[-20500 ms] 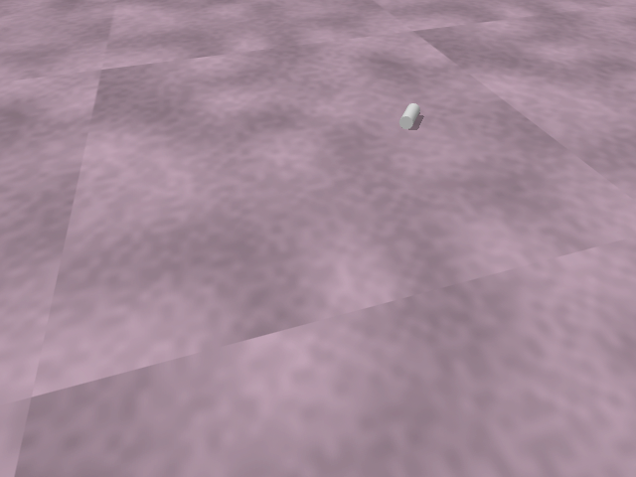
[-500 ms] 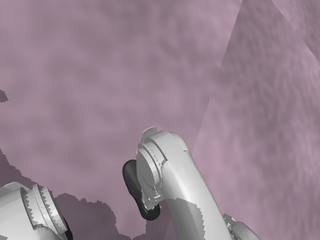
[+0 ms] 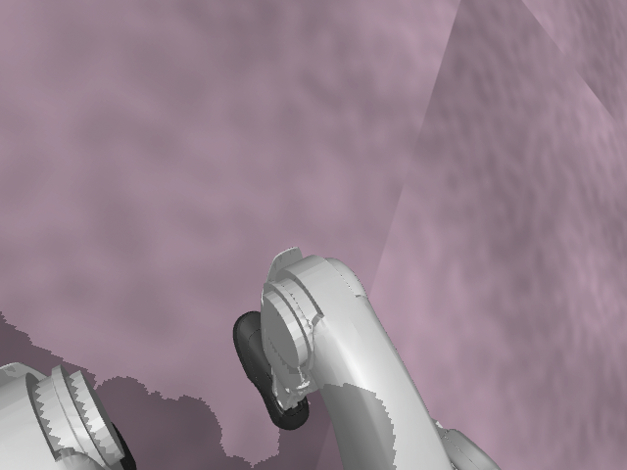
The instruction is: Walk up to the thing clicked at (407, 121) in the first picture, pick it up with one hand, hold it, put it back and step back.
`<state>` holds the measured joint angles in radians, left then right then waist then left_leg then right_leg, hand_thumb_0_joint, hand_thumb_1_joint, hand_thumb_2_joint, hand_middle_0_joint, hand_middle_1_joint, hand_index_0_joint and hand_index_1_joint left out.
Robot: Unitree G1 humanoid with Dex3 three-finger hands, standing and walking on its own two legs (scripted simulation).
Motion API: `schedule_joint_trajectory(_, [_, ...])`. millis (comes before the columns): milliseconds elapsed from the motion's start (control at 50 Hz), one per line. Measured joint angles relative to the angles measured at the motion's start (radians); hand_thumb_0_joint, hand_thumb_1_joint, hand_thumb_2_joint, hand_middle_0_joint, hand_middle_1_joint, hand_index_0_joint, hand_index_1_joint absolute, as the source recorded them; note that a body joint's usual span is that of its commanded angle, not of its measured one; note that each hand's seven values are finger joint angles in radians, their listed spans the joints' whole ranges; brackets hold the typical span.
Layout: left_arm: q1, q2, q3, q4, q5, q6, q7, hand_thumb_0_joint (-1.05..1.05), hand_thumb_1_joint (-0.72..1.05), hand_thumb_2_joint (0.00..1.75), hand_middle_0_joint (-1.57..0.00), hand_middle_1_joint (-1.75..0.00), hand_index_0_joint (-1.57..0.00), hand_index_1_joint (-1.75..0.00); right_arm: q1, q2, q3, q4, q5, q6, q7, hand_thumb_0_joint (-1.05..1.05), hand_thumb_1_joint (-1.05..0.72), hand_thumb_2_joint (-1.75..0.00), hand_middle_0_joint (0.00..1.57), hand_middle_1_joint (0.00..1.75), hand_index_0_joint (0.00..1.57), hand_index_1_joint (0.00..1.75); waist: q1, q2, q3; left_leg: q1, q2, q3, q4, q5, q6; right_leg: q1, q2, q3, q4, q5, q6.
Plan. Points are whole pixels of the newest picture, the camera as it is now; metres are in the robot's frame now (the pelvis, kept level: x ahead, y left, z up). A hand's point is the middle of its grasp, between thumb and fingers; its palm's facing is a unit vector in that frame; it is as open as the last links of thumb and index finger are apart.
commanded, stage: rest palm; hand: left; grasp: from above
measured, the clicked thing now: out of the picture +0.51 +0.32 -0.27
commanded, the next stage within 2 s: close in 0.20 s
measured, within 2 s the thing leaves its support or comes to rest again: neither
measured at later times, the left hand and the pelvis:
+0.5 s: hand out of the picture +0.48 +0.33 -0.25, palm faces -0.43 -0.13 -0.89, open 13.5 cm; pelvis +0.00 +0.00 +0.00, yaw +0 degrees
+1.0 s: hand out of the picture +0.48 +0.33 -0.25, palm faces -0.45 -0.12 -0.89, open 12.2 cm; pelvis +0.00 +0.00 +0.00, yaw -1 degrees
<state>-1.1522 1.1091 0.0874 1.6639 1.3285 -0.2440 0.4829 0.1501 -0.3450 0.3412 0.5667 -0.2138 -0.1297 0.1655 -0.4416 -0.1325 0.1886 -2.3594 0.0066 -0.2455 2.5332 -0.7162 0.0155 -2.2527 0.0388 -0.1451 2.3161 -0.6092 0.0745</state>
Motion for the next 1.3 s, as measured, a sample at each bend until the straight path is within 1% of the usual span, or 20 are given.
schedule_joint_trajectory(180, [0.012,-0.004,0.000,0.002,-0.003,0.005,0.015,0.00,-0.51,1.08,-0.11,-1.02,-0.09,-1.04,0.005,-0.004,0.002,0.004,-0.004,-0.010,0.008,0.00,-0.90,-0.91,0.20,0.30,0.20,0.30,-0.001,-0.006,0.003,0.004,0.001,-0.005,0.002,-0.005,-0.002,0.004,0.001,-0.003,0.000,-0.002,0.001])
schedule_joint_trajectory(260, [0.016,0.002,0.007,0.006,-0.004,0.002,0.017,0.00,-0.50,1.09,-0.11,-1.04,-0.09,-1.05,0.002,-0.009,0.006,0.002,-0.006,-0.013,0.011,0.00,-0.91,-0.91,0.20,0.30,0.20,0.30,-0.004,-0.007,0.008,0.005,0.000,-0.007,0.003,-0.004,-0.002,0.006,0.001,-0.006,-0.002,-0.001,0.002])
schedule_joint_trajectory(300, [0.015,0.003,0.003,0.006,-0.003,0.003,0.020,0.00,-0.50,1.09,-0.11,-1.04,-0.10,-1.05,0.002,-0.011,0.004,0.001,-0.007,-0.016,0.012,0.00,-0.91,-0.91,0.20,0.30,0.20,0.30,-0.003,-0.009,0.010,0.006,0.001,-0.006,0.002,-0.004,-0.001,0.006,0.002,-0.005,-0.002,0.000,0.002])
schedule_joint_trajectory(340, [0.014,0.004,0.003,0.009,-0.009,0.002,0.024,0.00,-0.49,1.09,-0.11,-1.04,-0.10,-1.06,0.000,-0.012,0.005,0.001,-0.008,-0.019,0.013,0.00,-0.90,-0.91,0.20,0.30,0.20,0.30,-0.003,-0.010,0.012,0.006,0.002,-0.007,0.002,-0.004,-0.001,0.007,0.002,-0.005,-0.003,0.000,0.004])
schedule_joint_trajectory(380, [0.013,0.007,0.000,0.010,-0.010,0.002,0.024,0.00,-0.48,1.08,-0.11,-1.05,-0.10,-1.05,-0.003,-0.013,0.007,0.002,-0.008,-0.020,0.012,0.00,-0.90,-0.90,0.20,0.30,0.20,0.30,-0.003,-0.011,0.014,0.006,0.002,-0.008,0.003,-0.005,0.000,0.007,0.003,-0.006,-0.003,0.000,0.005])
schedule_joint_trajectory(460, [0.010,0.004,0.008,-0.009,-0.001,0.002,0.026,0.00,-0.45,1.03,-0.12,-1.04,-0.12,-1.04,0.001,-0.013,0.003,0.004,-0.008,-0.024,0.012,0.00,-0.90,-0.90,0.20,0.30,0.20,0.30,0.001,-0.013,0.011,0.006,0.002,-0.007,0.002,-0.007,-0.002,0.006,0.002,-0.006,-0.003,-0.001,0.000])
schedule_joint_trajectory(520, [0.002,0.008,0.002,0.000,-0.006,0.009,0.029,0.00,-0.43,0.99,-0.13,-1.03,-0.13,-1.02,-0.002,-0.013,0.005,0.008,-0.008,-0.023,0.016,0.00,-0.90,-0.90,0.20,0.30,0.20,0.30,-0.002,-0.013,0.007,0.008,0.002,-0.008,0.003,-0.010,-0.003,0.007,0.002,-0.006,-0.002,-0.004,0.002])
schedule_joint_trajectory(660, [-0.002,0.019,-0.001,0.013,-0.022,0.024,0.008,0.00,-0.38,0.94,-0.16,-1.01,-0.17,-0.99,-0.012,-0.015,0.007,0.007,-0.005,-0.020,0.014,0.00,-0.90,-0.90,0.20,0.30,0.20,0.30,-0.007,-0.004,0.012,0.006,0.002,-0.007,0.000,-0.006,0.001,0.009,0.002,-0.007,-0.007,-0.002,0.005])
schedule_joint_trajectory(720, [0.004,0.022,-0.001,0.003,-0.024,0.016,-0.009,0.00,-0.35,0.92,-0.17,-1.00,-0.18,-0.98,-0.012,-0.016,0.011,0.003,-0.004,-0.017,0.011,0.00,-0.90,-0.90,0.20,0.30,0.20,0.30,-0.004,-0.004,0.020,0.007,0.003,-0.006,-0.001,-0.004,0.002,0.010,0.002,-0.006,-0.009,0.001,0.004])
schedule_joint_trajectory(780, [0.008,0.020,-0.004,-0.009,-0.028,0.004,-0.013,0.00,-0.33,0.90,-0.19,-0.98,-0.20,-0.96,-0.012,-0.015,0.016,0.003,-0.005,-0.011,0.009,0.00,-0.90,-0.90,0.20,0.30,0.20,0.30,0.000,-0.009,0.023,0.009,0.004,-0.006,-0.002,-0.003,0.003,0.012,0.003,-0.006,-0.010,0.003,0.005])
schedule_joint_trajectory(840, [0.010,0.015,-0.012,-0.010,-0.024,-0.007,-0.005,0.00,-0.30,0.89,-0.20,-0.97,-0.22,-0.95,-0.010,-0.012,0.022,0.005,-0.007,-0.006,0.008,0.00,-0.90,-0.90,0.20,0.30,0.20,0.30,0.004,-0.012,0.019,0.011,0.004,-0.010,-0.001,-0.004,0.000,0.013,0.004,-0.009,-0.010,0.004,0.001])
schedule_joint_trajectory(940, [0.012,0.016,-0.025,0.004,-0.016,-0.015,0.012,0.00,-0.25,0.87,-0.24,-0.95,-0.26,-0.93,-0.015,-0.009,0.025,0.001,-0.010,-0.007,0.003,0.00,-0.90,-0.90,0.20,0.30,0.20,0.30,0.001,-0.016,0.018,0.016,0.004,-0.013,0.000,-0.005,0.001,0.019,0.004,-0.011,-0.011,0.003,0.004])
schedule_joint_trajectory(980, [0.015,0.014,-0.017,-0.001,-0.009,-0.015,0.019,0.00,-0.23,0.86,-0.25,-0.95,-0.27,-0.92,-0.016,-0.010,0.025,0.000,-0.010,-0.012,0.003,0.00,-0.89,-0.90,0.20,0.30,0.20,0.30,0.001,-0.016,0.017,0.015,0.004,-0.013,0.001,-0.005,0.000,0.018,0.004,-0.011,-0.011,0.004,0.003])
schedule_joint_trajectory(1060, [0.008,0.016,-0.011,0.011,-0.007,-0.009,0.034,0.00,-0.19,0.84,-0.28,-0.93,-0.30,-0.90,-0.020,-0.009,0.026,0.002,-0.011,-0.015,0.004,0.00,-0.89,-0.90,0.20,0.30,0.20,0.30,-0.002,-0.017,0.016,0.012,0.004,-0.013,0.002,-0.004,0.001,0.016,0.004,-0.011,-0.010,0.005,0.002])
schedule_joint_trajectory(1140, [0.007,0.017,-0.005,0.010,-0.005,0.004,0.035,0.00,-0.16,0.81,-0.32,-0.92,-0.34,-0.89,-0.020,-0.009,0.021,0.002,-0.011,-0.019,0.004,0.00,-0.89,-0.90,0.20,0.30,0.20,0.30,-0.002,-0.016,0.016,0.009,0.005,-0.009,0.001,-0.003,0.003,0.013,0.004,-0.009,-0.010,0.006,0.004])
schedule_joint_trajectory(1200, [0.002,0.022,-0.008,0.020,-0.017,0.013,0.036,0.00,-0.12,0.79,-0.34,-0.90,-0.36,-0.87,-0.024,-0.010,0.025,0.005,-0.010,-0.019,0.004,0.00,-0.89,-0.90,0.20,0.30,0.20,0.30,-0.006,-0.015,0.017,0.008,0.005,-0.009,0.001,-0.002,0.005,0.012,0.004,-0.008,-0.011,0.006,0.007])
schedule_joint_trajectory(1300, [0.002,0.024,-0.009,0.011,-0.024,0.015,0.018,0.00,-0.10,0.75,-0.36,-0.88,-0.39,-0.85,-0.021,-0.011,0.026,0.006,-0.010,-0.018,0.002,0.00,-0.89,-0.90,0.20,0.30,0.20,0.30,-0.005,-0.013,0.019,0.004,0.005,-0.009,0.002,0.000,0.005,0.010,0.004,-0.010,-0.011,0.008,0.003])
